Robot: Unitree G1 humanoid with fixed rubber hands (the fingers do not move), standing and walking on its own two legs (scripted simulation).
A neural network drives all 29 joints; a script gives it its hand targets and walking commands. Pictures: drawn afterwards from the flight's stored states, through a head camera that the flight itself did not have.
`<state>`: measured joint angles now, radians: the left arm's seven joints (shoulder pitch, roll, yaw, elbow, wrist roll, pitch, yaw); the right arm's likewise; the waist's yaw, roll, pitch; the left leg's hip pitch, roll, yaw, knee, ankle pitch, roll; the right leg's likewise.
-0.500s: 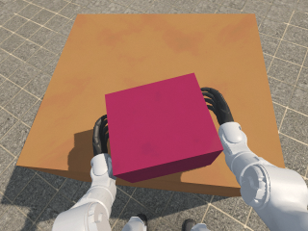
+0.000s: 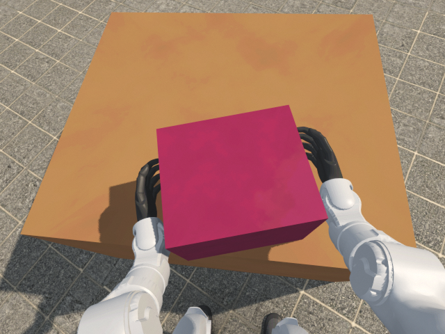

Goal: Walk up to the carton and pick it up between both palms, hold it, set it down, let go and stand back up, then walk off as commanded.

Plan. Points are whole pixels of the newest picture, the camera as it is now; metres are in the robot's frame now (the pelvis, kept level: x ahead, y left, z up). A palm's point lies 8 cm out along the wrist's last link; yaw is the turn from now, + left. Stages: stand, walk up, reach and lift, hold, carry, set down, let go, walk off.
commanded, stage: set down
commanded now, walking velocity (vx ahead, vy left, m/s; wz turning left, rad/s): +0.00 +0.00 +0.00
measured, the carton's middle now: (234, 188) +0.39 +0.04 -0.08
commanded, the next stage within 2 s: none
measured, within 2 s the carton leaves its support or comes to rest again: neither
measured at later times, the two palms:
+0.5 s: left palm (148, 207) +0.34 +0.20 -0.06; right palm (326, 169) +0.43 -0.13 -0.04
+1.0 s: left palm (149, 204) +0.35 +0.21 -0.07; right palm (322, 167) +0.44 -0.13 -0.05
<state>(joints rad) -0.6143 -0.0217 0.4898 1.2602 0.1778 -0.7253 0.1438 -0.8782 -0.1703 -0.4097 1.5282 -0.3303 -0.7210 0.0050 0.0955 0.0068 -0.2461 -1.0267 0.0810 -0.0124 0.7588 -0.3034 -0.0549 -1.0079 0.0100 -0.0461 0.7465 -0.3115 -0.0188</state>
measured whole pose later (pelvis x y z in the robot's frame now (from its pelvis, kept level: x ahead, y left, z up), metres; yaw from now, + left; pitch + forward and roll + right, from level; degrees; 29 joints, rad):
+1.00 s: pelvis -0.01 +0.00 -0.03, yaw -1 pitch +34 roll -1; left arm -0.74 0.04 0.24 1.44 -0.05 -0.62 0.17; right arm -0.99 -0.23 -0.07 1.71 -0.01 -0.64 -0.01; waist 0.16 0.00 -0.31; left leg -1.15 0.10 -0.01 0.94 -0.39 -0.06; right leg -1.13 0.02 -0.03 0.92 -0.38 -0.02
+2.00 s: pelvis -0.02 -0.01 -0.01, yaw +1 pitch +24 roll -1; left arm -0.48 0.12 0.07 1.19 -0.20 -0.55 0.13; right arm -0.71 -0.34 0.24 1.51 0.42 -0.62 0.12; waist 0.13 0.00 -0.23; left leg -0.94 0.09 -0.03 0.86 -0.34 -0.08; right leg -0.92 0.02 -0.06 0.86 -0.36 -0.03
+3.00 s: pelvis +0.01 +0.00 +0.04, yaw +1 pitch +6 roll -1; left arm 0.15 0.07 0.00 0.66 -0.09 -0.47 0.17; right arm -0.02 -0.39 0.20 1.11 0.45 -0.71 0.24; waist 0.04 -0.01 -0.04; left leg -0.38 0.08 -0.02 0.57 -0.29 -0.06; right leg -0.36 0.01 -0.05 0.55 -0.30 -0.02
